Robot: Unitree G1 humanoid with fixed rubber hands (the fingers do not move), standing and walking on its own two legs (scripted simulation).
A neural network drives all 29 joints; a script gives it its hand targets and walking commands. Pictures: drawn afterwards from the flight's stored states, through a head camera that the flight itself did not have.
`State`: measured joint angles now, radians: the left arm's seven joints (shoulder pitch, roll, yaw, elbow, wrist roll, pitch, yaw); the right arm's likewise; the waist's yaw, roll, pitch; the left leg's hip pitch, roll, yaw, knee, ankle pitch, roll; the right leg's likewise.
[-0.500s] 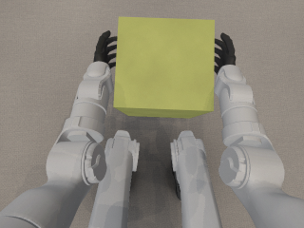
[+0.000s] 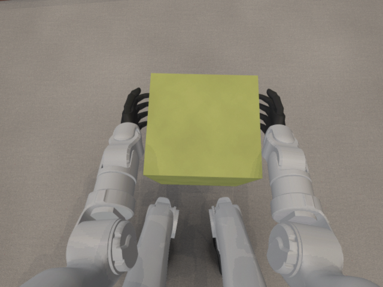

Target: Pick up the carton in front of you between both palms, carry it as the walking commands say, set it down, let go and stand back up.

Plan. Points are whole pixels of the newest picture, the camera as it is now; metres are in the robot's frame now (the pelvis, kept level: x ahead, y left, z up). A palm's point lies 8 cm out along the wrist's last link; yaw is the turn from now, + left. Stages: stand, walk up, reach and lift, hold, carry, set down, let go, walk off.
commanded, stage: reach and lift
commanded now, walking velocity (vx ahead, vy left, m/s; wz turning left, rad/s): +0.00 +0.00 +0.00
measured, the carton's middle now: (200, 139) +0.42 -0.02 -0.12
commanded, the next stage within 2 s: hold in 1.92 s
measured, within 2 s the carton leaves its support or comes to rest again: neither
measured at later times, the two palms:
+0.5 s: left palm (94, 109) +0.39 +0.14 +0.11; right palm (309, 110) +0.39 -0.16 +0.11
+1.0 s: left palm (32, 80) +0.36 +0.14 +0.23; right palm out of the picture +0.36 -0.16 +0.24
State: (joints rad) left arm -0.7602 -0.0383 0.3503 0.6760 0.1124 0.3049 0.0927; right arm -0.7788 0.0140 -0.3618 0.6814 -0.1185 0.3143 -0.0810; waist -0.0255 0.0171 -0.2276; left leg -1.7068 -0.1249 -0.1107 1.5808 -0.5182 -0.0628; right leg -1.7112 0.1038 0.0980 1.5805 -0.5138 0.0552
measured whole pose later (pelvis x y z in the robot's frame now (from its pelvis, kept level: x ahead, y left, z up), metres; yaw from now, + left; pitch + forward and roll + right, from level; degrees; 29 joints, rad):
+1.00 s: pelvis +0.08 +0.00 +0.22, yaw +1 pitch -1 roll +0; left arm -0.24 -0.15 0.25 0.39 0.23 0.59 0.01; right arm -0.25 0.15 -0.25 0.37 -0.25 0.60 -0.03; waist -0.01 0.01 -0.07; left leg -0.21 -0.05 -0.18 0.48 -0.24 -0.02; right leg -0.20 0.05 0.13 0.46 -0.23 0.01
